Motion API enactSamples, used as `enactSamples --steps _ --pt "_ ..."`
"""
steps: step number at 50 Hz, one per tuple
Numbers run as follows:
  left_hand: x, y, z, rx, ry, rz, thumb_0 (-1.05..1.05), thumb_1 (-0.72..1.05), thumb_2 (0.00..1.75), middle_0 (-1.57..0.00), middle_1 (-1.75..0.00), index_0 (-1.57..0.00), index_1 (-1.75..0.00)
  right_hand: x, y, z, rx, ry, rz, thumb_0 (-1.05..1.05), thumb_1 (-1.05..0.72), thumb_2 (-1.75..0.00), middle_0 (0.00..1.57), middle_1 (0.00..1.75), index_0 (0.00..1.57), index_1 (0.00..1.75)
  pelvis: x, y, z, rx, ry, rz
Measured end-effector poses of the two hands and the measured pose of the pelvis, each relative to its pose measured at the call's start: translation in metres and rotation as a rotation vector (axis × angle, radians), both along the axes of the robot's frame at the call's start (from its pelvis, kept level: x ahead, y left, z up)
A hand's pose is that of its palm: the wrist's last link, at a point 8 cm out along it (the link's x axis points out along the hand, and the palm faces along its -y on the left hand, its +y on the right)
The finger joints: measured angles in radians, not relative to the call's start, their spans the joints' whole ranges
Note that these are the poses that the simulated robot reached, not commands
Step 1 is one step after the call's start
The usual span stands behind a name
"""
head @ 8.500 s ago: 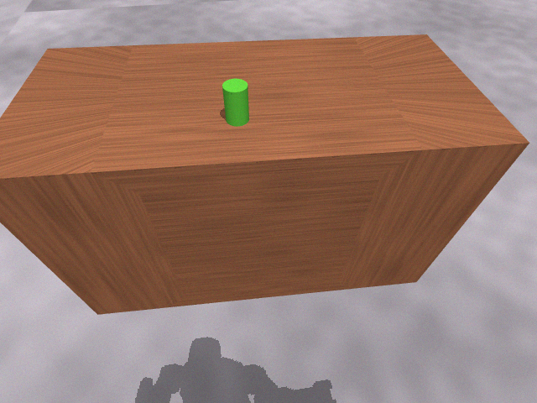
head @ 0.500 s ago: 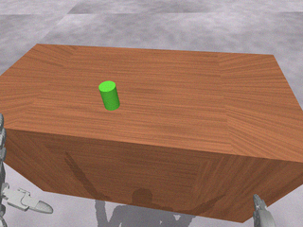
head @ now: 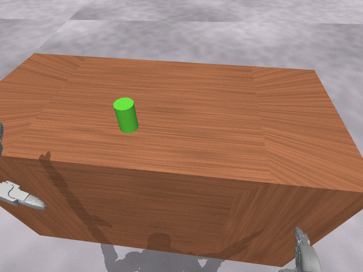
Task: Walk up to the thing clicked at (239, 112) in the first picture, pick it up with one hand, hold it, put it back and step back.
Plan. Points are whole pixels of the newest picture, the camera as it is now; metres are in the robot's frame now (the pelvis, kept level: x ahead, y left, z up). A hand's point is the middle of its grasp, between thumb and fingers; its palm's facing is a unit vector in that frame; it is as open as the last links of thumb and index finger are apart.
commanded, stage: go down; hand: left
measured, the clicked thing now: (126, 115) +0.54 +0.20 +0.02
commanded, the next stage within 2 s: none
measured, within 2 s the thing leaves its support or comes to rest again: neither
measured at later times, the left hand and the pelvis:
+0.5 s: hand (20, 136) +0.33 +0.35 +0.15, palm faces +0.18 -0.98 -0.07, open 17.4 cm; pelvis +0.00 +0.01 +0.00, yaw -1 degrees
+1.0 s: hand (23, 115) +0.38 +0.36 +0.16, palm faces +0.13 -0.99 +0.02, open 17.7 cm; pelvis +0.01 +0.01 +0.00, yaw -1 degrees
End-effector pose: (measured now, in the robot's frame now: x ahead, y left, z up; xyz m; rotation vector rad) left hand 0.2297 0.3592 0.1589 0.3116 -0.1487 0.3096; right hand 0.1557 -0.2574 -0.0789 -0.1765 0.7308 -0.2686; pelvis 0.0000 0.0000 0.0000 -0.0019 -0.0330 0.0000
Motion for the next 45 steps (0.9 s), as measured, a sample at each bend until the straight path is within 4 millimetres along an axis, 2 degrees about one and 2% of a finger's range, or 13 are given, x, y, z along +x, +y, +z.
enactSamples --steps 5,10,23,34,45 --pt "0.03 0.014 0.005 -0.086 0.035 -0.056 -0.02 -0.55 0.06 -0.05 -0.04 -0.05 -0.04 -0.008 0.006 -0.001 -0.001 0.002 -0.008 -0.01 0.52 -0.05 0.05 0.05 0.05 0.05 0.0 0.004 0.001 -0.003 0.016 -0.011" --pt "0.049 0.024 0.004 -0.154 0.077 -0.098 -0.01 -0.53 0.07 -0.04 -0.03 -0.05 -0.04 -0.014 0.01 0.0 -0.008 -0.009 -0.007 -0.01 0.52 -0.05 0.05 0.05 0.05 0.05 0.001 0.008 0.001 -0.004 0.032 -0.022" --pt "0.066 0.034 -0.006 -0.239 0.11 -0.122 -0.01 -0.53 0.08 -0.04 -0.02 -0.04 -0.03 -0.018 0.003 -0.002 -0.063 0.024 -0.011 -0.01 0.53 -0.05 0.05 0.05 0.05 0.05 0.003 0.012 0.001 -0.006 0.059 -0.026" --pt "0.089 0.047 0.003 -0.315 0.134 -0.172 -0.02 -0.53 0.09 -0.03 -0.02 -0.04 -0.03 -0.005 0.013 0.001 -0.078 -0.005 0.024 -0.01 0.54 -0.05 0.06 0.05 0.06 0.05 0.005 0.009 0.0 -0.009 0.091 -0.014" --pt "0.116 0.053 0.004 -0.352 0.161 -0.19 -0.01 -0.58 0.08 -0.03 -0.02 -0.04 -0.03 -0.012 0.011 0.004 -0.111 -0.001 0.034 -0.01 0.54 -0.05 0.06 0.05 0.06 0.06 0.006 0.008 -0.001 -0.01 0.131 -0.018"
